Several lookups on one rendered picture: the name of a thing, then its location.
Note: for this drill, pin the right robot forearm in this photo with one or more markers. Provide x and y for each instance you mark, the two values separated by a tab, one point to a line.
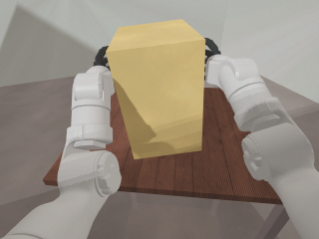
254	107

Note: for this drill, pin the right robot hand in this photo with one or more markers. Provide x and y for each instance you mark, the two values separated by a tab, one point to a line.
214	50

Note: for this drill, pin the table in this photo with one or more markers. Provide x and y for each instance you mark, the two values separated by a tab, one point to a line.
217	171

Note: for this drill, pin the carton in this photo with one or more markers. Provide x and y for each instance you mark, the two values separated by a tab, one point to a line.
158	73

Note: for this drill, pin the right robot upper arm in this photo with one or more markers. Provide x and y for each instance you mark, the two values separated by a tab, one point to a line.
281	156

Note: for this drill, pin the left robot forearm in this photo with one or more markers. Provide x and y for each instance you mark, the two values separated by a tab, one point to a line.
91	112

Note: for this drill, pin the left robot upper arm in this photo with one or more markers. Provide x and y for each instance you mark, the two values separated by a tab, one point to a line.
86	180

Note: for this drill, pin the left robot hand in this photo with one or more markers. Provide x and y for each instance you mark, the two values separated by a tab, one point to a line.
100	60

